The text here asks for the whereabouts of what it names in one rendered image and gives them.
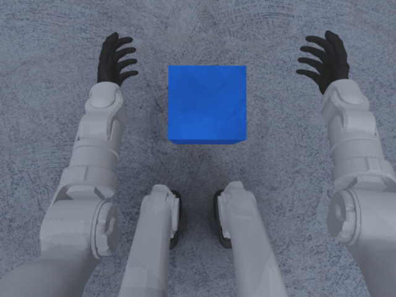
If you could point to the robot right shin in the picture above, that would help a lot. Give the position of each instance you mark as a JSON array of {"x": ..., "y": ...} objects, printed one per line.
[{"x": 235, "y": 185}]

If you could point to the right robot forearm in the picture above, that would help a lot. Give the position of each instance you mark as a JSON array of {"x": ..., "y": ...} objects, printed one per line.
[{"x": 354, "y": 140}]

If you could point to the robot right hand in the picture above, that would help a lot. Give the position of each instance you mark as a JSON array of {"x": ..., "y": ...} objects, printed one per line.
[{"x": 334, "y": 64}]

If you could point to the carton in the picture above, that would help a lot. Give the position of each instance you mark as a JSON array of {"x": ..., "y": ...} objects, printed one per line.
[{"x": 207, "y": 104}]

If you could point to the left robot forearm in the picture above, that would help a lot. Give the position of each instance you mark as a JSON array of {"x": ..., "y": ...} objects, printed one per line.
[{"x": 92, "y": 170}]

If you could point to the robot left upper arm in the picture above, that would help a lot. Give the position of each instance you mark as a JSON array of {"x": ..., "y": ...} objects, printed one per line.
[{"x": 76, "y": 235}]

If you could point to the robot left hand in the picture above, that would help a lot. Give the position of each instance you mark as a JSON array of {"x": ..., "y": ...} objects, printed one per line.
[{"x": 109, "y": 68}]

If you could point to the robot right thigh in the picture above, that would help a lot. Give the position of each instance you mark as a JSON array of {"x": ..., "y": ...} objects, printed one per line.
[{"x": 256, "y": 268}]

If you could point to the robot right upper arm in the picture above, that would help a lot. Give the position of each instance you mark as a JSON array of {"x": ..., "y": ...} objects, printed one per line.
[{"x": 365, "y": 222}]

